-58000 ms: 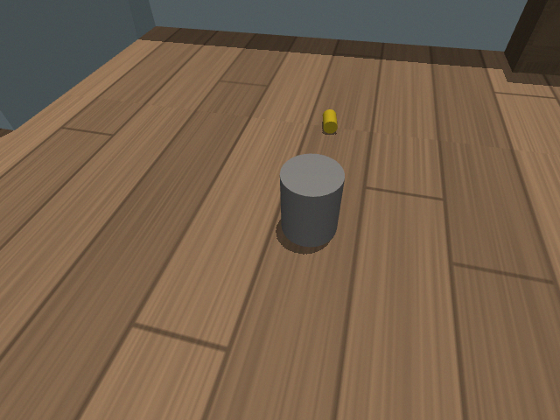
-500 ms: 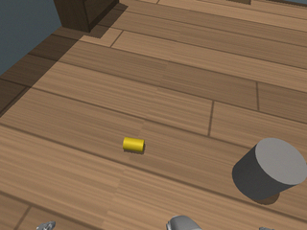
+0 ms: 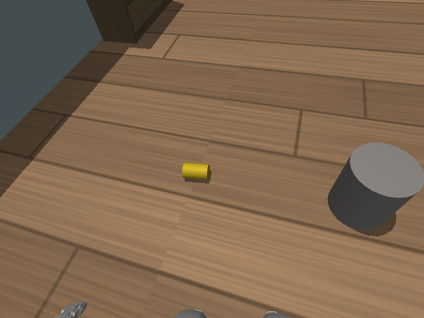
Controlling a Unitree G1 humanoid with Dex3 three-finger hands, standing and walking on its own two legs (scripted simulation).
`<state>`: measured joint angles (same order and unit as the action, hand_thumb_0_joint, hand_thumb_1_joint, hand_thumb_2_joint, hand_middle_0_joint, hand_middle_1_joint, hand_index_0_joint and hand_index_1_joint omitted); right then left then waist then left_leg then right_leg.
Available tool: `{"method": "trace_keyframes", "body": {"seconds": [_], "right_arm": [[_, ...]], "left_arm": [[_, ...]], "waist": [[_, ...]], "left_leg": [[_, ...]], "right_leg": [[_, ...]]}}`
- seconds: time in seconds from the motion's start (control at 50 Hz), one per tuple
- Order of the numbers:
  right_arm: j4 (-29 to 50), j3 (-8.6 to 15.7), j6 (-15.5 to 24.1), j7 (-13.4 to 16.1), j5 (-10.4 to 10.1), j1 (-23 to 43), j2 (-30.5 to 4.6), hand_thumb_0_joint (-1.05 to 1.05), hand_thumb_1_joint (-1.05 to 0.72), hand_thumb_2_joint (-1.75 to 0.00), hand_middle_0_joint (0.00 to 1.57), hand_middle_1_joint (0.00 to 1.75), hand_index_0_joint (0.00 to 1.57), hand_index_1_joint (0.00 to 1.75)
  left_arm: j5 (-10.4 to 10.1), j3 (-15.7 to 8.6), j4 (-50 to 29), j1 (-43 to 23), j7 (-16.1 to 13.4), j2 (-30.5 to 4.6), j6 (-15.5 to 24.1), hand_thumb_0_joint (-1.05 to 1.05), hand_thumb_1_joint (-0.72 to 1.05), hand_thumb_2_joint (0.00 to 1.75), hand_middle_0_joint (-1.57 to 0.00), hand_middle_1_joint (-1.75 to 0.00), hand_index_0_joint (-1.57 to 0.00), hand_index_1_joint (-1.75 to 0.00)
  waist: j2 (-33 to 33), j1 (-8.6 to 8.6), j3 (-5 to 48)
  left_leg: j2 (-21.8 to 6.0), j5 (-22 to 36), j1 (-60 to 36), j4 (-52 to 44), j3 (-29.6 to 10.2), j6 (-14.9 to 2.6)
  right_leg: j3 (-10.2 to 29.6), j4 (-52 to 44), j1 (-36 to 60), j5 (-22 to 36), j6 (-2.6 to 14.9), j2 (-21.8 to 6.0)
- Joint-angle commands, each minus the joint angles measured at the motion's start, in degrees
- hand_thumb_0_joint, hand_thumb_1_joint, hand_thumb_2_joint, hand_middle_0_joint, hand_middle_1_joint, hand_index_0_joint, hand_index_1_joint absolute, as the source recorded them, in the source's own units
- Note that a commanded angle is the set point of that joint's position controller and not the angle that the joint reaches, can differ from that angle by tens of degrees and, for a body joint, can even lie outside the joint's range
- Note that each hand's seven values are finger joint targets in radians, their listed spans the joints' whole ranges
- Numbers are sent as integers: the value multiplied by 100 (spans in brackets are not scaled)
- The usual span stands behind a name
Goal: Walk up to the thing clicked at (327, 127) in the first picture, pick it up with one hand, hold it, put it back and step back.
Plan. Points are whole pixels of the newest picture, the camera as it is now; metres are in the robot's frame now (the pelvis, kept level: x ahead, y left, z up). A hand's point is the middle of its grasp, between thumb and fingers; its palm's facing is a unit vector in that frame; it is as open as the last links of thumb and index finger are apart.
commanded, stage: step back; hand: left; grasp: from above
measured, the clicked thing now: (196, 171) +0.90 +0.17 -0.72
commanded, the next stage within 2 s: stand in 1.42 s
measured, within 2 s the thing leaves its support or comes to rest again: neither
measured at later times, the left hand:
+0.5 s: hand out of the picture -0.10 +0.23 -0.15, palm faces -0.01 -0.92 -0.40, open 7.4 cm
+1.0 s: hand out of the picture -0.09 +0.27 -0.14, palm faces +0.00 -0.92 -0.40, open 7.4 cm
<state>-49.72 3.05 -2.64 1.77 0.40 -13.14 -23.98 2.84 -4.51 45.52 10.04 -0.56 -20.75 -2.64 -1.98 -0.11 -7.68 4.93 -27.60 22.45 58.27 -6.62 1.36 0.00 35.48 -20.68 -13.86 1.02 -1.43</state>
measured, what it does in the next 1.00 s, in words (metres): walks backwards: left foot, then right foot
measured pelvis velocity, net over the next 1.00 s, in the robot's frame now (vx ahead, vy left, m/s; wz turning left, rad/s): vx -0.16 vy -0.02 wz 0.02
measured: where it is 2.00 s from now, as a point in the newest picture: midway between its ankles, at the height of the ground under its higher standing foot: outside the picture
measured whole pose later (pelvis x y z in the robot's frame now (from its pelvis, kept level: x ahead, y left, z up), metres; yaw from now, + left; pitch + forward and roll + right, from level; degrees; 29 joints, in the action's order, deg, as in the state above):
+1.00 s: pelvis -0.16 -0.02 +0.01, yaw +1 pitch -2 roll +0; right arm -55.7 3.5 1.1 -1.2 1.8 -15.8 -20.8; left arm 1.1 -4.2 56.4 10.7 0.9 -23.7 1.3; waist 0.9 1.4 -4.8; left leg 0.4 -17.0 11.1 30.5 -2.3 0.1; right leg -0.9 38.7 -19.3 -22.4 1.0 -1.2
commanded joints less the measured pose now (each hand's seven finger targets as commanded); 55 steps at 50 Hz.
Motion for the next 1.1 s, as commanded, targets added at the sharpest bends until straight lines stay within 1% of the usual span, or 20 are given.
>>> {"method": "trace_keyframes", "body": {"seconds": [0.0, 0.06, 0.1, 0.12, 0.2, 0.3, 0.36, 0.38, 0.42, 0.44, 0.5, 0.62, 0.68, 0.72, 0.74, 0.76, 0.98, 1.0, 1.04, 1.08], "right_arm": [[472, 216, 247, 30, 108, -38, -745, 0, -90, -90, 20, 30, 20, 30], [209, 346, 267, 16, 167, -530, -864, 0, -90, -90, 20, 30, 20, 30], [426, 503, 207, -25, 227, 45, -1803, 0, -90, -90, 20, 30, 20, 30], [521, 544, 228, -9, 215, 114, -2072, 0, -90, -90, 20, 30, 20, 30], [618, 287, 248, 71, 228, 707, -1159, 0, -90, -90, 20, 30, 20, 30], [461, 300, 233, -7, 192, 371, -1059, 0, -90, -90, 20, 30, 20, 30], [373, 317, 91, -94, 163, 579, -1195, 0, -90, -90, 20, 30, 20, 30], [316, 246, 50, -107, 113, 450, -973, 0, -90, -90, 20, 30, 20, 30], [473, 92, 72, -130, 103, 327, -503, 0, -90, -90, 20, 30, 20, 30], [477, 258, 56, -41, 127, 835, -913, 0, -90, -90, 20, 30, 20, 30], [110, 284, 134, -162, 40, 681, -993, 0, -90, -90, 20, 30, 20, 30], [46, 261, 277, -287, 187, 708, -859, 0, -90, -90, 20, 30, 20, 30], [-216, 350, 399, -307, 186, 169, -822, 0, -90, -90, 20, 30, 20, 30], [-322, 491, 501, -251, 258, -242, -1082, 0, -90, -90, 20, 30, 20, 30], [-301, 566, 507, -244, 239, -257, -1576, 0, -90, -90, 20, 30, 20, 30], [-272, 624, 506, -260, 204, -286, -1773, 0, -90, -90, 20, 30, 20, 30], [-65, 248, 420, -191, 45, 485, -919, 0, -90, -90, 20, 30, 20, 30], [-50, 144, 390, -172, -11, 463, -643, 0, -90, -90, 20, 30, 20, 30], [-14, 5, 367, -103, -46, 177, -309, 0, -90, -90, 20, 30, 20, 30], [-417, 230, 282, -55, 35, -242, -903, 0, -90, -90, 20, 30, 20, 30]], "left_arm": [[-54, -408, -549, 43, -180, -1409, 56, 0, 90, 90, -20, -30, -20, -30], [-160, -280, -670, -183, -113, -1239, -78, 0, 90, 90, -20, -30, -20, -30], [-244, -242, -765, -285, -118, -1059, -70, 0, 90, 90, -20, -30, -20, -30], [-178, -328, -756, -623, -172, -1278, -73, 0, 90, 90, -20, -30, -20, -30], [-263, -327, -362, -95, -85, -1203, -98, 0, 90, 90, -20, -30, -20, -30], [-197, -206, -203, -29, -36, -1055, 204, 0, 90, 90, -20, -30, -20, -30], [-178, -222, 311, 513, -81, -964, 410, 0, 90, 90, -20, -30, -20, -30], [-120, -299, 522, 667, -111, -1177, 466, 0, 90, 90, -20, -30, -20, -30], [14, -413, 419, 343, -112, -1828, 550, 0, 90, 90, -20, -30, -20, -30], [44, -493, 233, 14, -141, -2311, 516, 0, 90, 90, -20, -30, -20, -30], [-59, -265, 240, -524, -127, -1544, 589, 0, 90, 90, -20, -30, -20, -30], [-23, -350, 464, 116, -46, -1703, 565, 0, 90, 90, -20, -30, -20, -30], [-62, -263, 391, -136, 14, -1613, 454, 0, 90, 90, -20, -30, -20, -30], [-112, -102, 365, 96, 22, -1059, 438, 0, 90, 90, -20, -30, -20, -30], [-205, -68, 361, -167, 19, -965, 452, 0, 90, 90, -20, -30, -20, -30], [-135, -221, 412, -387, -6, -1467, 463, 0, 90, 90, -20, -30, -20, -30], [-179, -190, 868, 328, 25, -1036, 579, 0, 90, 90, -20, -30, -20, -30], [-165, -243, 979, 502, -21, -1161, 588, 0, 90, 90, -20, -30, -20, -30], [-61, -354, 827, 331, -81, -1775, 629, 0, 90, 90, -20, -30, -20, -30], [-74, -322, 589, -594, -40, -1819, 593, 0, 90, 90, -20, -30, -20, -30]], "waist": [[1534, -247, 1232], [843, -25, 1427], [-1055, -123, 1108], [-1358, 230, 947], [-305, -253, 728], [-803, 142, 1034], [-924, -84, 1200], [-455, -83, 1213], [1077, 6, 818], [1219, -364, 520], [643, 43, -97], [1271, -303, -2], [1136, 14, 321], [-60, 143, 862], [-851, 233, 746], [-466, 337, 338], [-613, -279, 746], [-264, -405, 866], [1175, -311, 1001], [787, -15, 527]], "left_leg": [[-443, -90, 202, -2017, 369, -87], [-535, 2079, -1152, -3864, 291, -291], [-2400, 3370, -1431, -3811, -1892, -1371], [-3030, 3164, -325, -3967, -2596, -2063], [-1790, 4095, -710, -3301, -506, -1351], [-1657, 2381, -1790, -3105, -424, -1384], [-1468, 2012, -1374, -2339, -37, -1101], [-1219, 1808, -737, -1786, 104, -861], [-309, -370, 1346, -1000, 112, -256], [-586, -584, 495, -569, -463, -175], [-400, 377, 193, -436, -324, -140], [-424, -2, 143, -1850, 269, -42], [-332, 541, -1232, -3426, 632, -182], [-1100, 243, -2492, -4111, -920, -492], [-2084, -1157, -2249, -4551, -2585, -1115], [-2401, -1694, -1402, -4740, -3009, -1560], [-1250, 2064, -316, -2977, -218, -797], [-1045, 1744, 70, -2583, -144, -583], [-165, -78, 782, -1333, 91, -201], [-656, -629, -194, -676, 48, -151]], "right_leg": [[1319, -436, 1978, 2257, 1008, -1390], [853, 374, 1066, 1572, 481, -933], [-21, 1889, -834, -1957, 29, 434], [689, 2952, -407, -2437, -52, 268], [1075, 3820, -706, -1491, 28, 700], [373, 905, -333, -1546, -211, 220], [-88, -1833, 990, -444, -85, 287], [307, -1864, 1584, -149, -26, 248], [2869, -1912, 1756, -1332, 490, -1278], [3635, -2154, -35, -1883, 1317, -2200], [1777, -1823, -69, -951, 828, -1159], [1681, -1934, 512, -2280, 845, -1144], [1256, -1338, 44, -2005, 728, -1027], [482, 374, -751, -1154, 303, -375], [-304, 1227, -1442, -1674, 53, 241], [287, 1761, -1229, -1898, 106, -5], [-397, -997, 1486, 166, 24, 233], [-144, -1100, 2065, 426, 54, 122], [2469, -2095, 2056, -553, 672, -1707], [2689, -2167, 359, -1760, 1351, -2178]]}}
